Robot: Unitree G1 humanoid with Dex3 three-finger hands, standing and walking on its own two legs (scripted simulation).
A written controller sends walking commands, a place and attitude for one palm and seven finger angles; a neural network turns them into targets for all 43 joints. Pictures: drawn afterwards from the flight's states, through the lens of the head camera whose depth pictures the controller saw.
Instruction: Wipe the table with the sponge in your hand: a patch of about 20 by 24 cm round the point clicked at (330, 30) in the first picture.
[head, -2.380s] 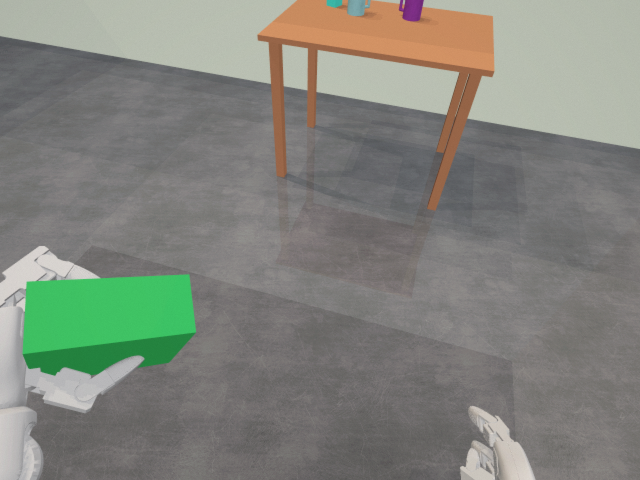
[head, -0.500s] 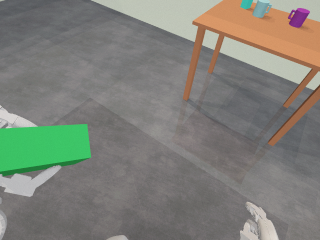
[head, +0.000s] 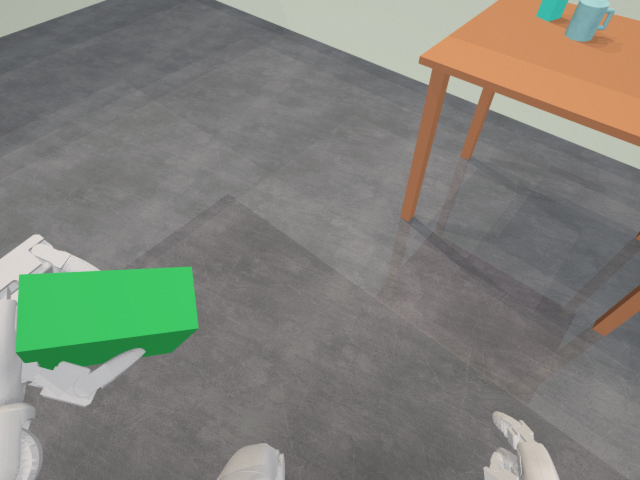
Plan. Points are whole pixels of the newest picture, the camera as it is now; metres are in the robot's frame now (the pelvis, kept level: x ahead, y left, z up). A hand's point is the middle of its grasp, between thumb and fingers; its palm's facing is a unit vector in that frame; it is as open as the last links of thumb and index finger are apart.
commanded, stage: walk to a spot facing it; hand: left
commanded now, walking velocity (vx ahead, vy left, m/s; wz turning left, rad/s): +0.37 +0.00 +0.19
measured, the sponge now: (135, 318) +0.24 +0.19 +0.14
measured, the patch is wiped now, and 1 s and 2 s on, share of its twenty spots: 0.00 0.00 0.00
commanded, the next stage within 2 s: turn to face it in 1.50 s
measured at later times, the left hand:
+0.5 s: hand (129, 198) +0.35 +0.22 +0.18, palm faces +0.44 -0.74 -0.51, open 9.9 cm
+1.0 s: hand (126, 127) +0.48 +0.27 +0.18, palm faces +0.56 -0.73 -0.39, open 9.8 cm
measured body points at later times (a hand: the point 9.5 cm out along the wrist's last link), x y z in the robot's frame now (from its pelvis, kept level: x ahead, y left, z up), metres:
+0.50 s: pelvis +0.16 -0.03 -0.01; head +0.19 -0.04 +0.44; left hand +0.32 +0.26 +0.21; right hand +0.33 -0.20 -0.11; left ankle +0.13 +0.13 -0.73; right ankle +0.23 -0.14 -0.73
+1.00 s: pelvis +0.29 -0.01 -0.01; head +0.32 +0.01 +0.44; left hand +0.45 +0.31 +0.20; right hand +0.51 -0.21 -0.08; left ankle +0.32 +0.11 -0.73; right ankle +0.27 -0.14 -0.65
